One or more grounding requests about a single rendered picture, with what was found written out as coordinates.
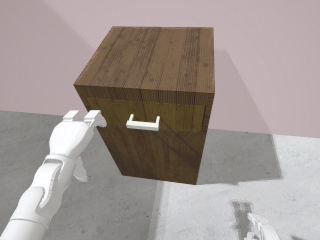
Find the cabinet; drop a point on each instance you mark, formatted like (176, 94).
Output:
(153, 64)

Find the left robot forearm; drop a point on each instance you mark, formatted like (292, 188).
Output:
(41, 200)

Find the handle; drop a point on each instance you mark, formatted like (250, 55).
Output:
(143, 125)

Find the drawer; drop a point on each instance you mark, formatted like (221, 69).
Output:
(173, 116)

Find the right robot hand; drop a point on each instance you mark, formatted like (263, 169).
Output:
(267, 232)

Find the left robot hand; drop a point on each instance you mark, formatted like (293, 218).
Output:
(71, 136)

